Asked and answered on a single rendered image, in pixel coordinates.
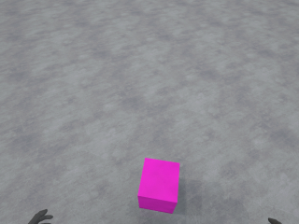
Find carton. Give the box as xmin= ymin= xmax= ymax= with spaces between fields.
xmin=137 ymin=158 xmax=180 ymax=214

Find robot left hand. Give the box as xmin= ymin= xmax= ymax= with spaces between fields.
xmin=28 ymin=209 xmax=53 ymax=224

